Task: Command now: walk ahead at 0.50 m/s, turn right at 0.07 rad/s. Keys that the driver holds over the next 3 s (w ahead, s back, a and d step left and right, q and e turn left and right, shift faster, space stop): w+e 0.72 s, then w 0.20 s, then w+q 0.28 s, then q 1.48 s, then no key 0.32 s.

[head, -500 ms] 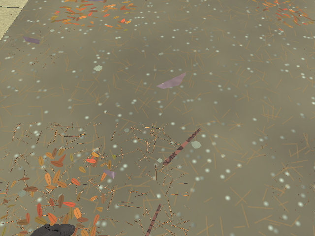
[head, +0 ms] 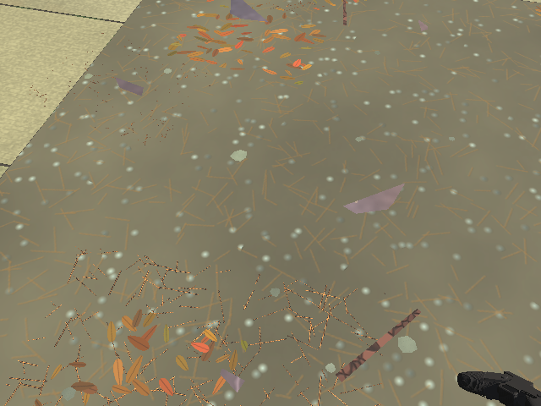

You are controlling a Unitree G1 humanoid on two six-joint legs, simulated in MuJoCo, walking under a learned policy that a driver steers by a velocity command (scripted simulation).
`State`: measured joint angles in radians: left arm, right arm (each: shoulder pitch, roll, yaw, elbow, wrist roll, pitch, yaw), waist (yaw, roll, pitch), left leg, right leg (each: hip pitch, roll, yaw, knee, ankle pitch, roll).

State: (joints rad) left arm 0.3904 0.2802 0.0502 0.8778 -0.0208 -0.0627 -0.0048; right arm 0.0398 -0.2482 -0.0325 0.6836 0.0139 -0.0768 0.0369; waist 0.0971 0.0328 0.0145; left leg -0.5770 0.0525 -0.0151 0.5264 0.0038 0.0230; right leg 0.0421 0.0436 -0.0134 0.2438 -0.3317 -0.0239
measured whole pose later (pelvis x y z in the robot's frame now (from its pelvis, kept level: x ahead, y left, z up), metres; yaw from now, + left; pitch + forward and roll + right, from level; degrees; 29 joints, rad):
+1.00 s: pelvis +0.53 -0.10 +0.01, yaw -26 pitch +2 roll -1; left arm 0.32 0.27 0.06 0.77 -0.01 -0.06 0.00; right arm 0.06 -0.27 -0.04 0.75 0.01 -0.09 0.03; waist 0.07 0.05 0.02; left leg -0.61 0.07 -0.04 0.57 0.08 -0.02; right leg -0.04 0.10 0.08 0.30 -0.29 -0.07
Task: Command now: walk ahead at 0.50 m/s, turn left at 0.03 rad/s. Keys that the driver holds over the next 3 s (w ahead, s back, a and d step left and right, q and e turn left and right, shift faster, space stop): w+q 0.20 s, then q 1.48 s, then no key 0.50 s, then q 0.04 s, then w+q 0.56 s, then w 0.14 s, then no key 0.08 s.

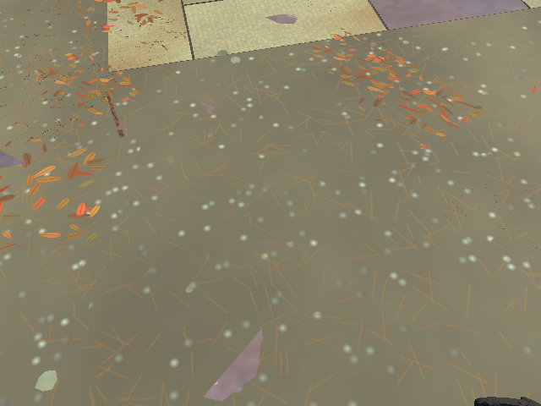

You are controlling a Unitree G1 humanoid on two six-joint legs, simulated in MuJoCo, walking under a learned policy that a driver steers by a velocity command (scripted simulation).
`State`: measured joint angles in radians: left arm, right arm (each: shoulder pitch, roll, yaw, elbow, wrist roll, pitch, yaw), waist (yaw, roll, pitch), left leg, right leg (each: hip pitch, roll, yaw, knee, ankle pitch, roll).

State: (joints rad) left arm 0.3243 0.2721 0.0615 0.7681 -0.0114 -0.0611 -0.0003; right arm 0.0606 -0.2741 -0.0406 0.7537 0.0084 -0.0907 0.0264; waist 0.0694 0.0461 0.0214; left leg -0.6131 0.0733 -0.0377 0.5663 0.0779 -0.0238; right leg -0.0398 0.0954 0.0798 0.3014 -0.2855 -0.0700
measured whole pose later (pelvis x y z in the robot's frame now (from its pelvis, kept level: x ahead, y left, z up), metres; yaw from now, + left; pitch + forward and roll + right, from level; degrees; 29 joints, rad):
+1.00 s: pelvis +0.32 +0.07 -0.01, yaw +33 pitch +1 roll -2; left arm 0.12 0.29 0.07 0.73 0.00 0.02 0.02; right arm 0.19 -0.31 -0.07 0.64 0.01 0.07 0.00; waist 0.01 0.00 0.06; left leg -0.35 0.04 0.01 0.68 -0.30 -0.02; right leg -0.31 -0.07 -0.12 0.47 -0.16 0.01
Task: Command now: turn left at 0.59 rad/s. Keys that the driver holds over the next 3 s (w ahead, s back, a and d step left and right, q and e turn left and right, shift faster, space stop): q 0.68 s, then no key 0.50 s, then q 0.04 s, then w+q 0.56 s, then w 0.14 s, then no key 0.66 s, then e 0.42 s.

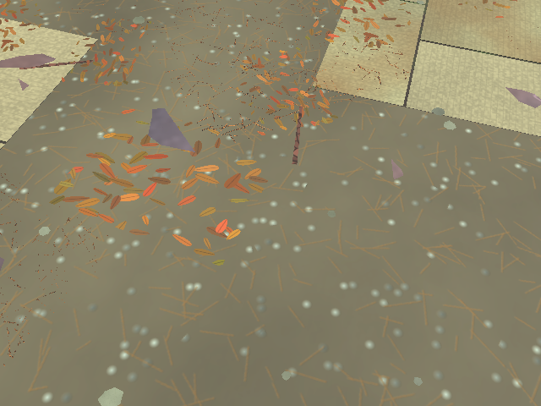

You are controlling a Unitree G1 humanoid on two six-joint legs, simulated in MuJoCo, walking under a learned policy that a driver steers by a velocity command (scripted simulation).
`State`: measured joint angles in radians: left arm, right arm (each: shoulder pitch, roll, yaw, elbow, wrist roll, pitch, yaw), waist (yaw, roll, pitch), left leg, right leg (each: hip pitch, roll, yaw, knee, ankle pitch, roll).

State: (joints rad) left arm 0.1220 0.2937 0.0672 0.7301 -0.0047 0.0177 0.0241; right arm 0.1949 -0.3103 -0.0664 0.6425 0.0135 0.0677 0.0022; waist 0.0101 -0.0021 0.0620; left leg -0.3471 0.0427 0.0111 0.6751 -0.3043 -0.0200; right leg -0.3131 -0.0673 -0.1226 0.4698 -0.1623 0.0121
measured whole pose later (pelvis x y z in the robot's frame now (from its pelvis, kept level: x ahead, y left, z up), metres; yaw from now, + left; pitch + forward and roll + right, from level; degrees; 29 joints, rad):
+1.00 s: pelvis -0.01 +0.03 +0.00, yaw +29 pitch +0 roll +0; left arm 0.17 0.32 0.06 0.78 0.00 0.02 0.01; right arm 0.17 -0.26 -0.04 0.62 -0.02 0.03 -0.01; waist 0.03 -0.05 0.05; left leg -0.24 -0.02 -0.02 0.50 -0.26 0.03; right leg -0.32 -0.07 -0.01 0.75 -0.51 0.06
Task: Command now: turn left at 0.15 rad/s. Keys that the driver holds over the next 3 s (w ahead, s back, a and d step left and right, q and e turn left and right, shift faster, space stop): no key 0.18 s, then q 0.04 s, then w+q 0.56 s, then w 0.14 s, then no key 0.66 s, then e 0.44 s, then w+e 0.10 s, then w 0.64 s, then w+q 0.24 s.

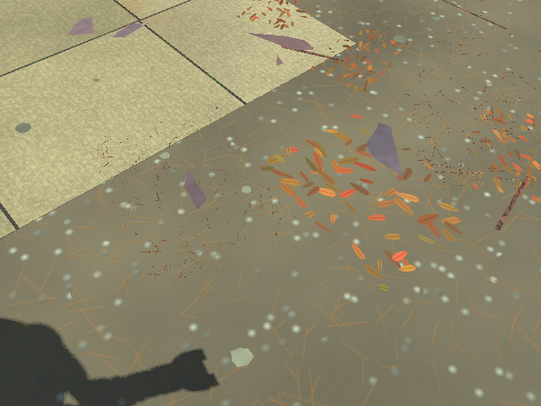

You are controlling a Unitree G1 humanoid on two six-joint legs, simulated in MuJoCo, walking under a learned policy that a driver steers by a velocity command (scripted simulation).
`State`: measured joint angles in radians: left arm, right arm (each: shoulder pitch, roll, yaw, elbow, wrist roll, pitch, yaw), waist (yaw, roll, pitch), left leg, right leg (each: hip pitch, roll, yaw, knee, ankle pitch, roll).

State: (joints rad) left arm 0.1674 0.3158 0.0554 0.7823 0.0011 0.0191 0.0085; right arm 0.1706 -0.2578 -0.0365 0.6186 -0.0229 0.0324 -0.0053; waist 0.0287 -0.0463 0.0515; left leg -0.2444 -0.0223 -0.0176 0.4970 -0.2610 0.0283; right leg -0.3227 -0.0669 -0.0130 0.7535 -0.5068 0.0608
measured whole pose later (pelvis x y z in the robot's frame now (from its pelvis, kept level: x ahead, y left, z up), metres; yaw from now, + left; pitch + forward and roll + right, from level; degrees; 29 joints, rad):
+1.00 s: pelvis +0.25 +0.12 +0.00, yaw +20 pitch +2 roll +0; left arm -0.03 0.27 0.04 0.69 0.00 -0.11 -0.05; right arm 0.43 -0.27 -0.05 0.78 0.02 -0.05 -0.03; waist -0.09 -0.05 0.04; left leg 0.06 -0.08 -0.13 0.28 -0.37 0.07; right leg -0.60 -0.01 0.02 0.48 0.12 0.00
